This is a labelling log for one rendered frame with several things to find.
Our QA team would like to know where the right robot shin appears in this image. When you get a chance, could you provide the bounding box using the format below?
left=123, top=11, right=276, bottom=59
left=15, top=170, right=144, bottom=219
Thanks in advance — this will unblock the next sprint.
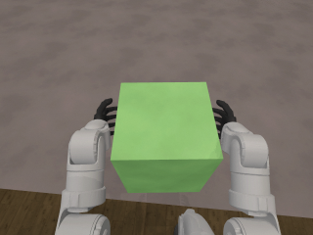
left=184, top=209, right=195, bottom=213

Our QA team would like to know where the robot right thigh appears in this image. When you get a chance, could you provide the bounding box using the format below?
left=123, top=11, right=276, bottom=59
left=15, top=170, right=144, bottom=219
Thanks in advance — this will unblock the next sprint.
left=178, top=212, right=215, bottom=235

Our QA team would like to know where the left robot upper arm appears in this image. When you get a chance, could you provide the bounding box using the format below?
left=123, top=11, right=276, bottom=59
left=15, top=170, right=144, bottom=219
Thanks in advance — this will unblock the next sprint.
left=56, top=213, right=111, bottom=235

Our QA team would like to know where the robot left forearm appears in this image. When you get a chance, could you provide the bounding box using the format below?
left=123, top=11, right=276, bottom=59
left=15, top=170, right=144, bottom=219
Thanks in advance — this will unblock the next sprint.
left=55, top=119, right=112, bottom=235

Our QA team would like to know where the right robot hand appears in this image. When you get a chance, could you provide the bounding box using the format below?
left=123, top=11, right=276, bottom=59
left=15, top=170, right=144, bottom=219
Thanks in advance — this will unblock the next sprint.
left=212, top=100, right=237, bottom=139

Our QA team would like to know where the robot right forearm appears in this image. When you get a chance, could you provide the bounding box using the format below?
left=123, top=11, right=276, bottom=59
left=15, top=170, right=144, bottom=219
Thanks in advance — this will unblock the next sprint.
left=220, top=121, right=282, bottom=235

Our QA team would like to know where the right robot upper arm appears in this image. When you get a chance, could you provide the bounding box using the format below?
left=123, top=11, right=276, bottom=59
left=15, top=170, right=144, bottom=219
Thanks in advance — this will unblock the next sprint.
left=223, top=217, right=279, bottom=235

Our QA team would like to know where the left robot hand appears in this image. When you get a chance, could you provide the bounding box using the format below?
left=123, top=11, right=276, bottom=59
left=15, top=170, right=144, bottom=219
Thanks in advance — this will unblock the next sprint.
left=94, top=98, right=118, bottom=136

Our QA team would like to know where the carton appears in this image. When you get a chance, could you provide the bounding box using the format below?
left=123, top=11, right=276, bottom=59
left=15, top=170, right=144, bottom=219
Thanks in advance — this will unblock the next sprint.
left=111, top=82, right=224, bottom=193

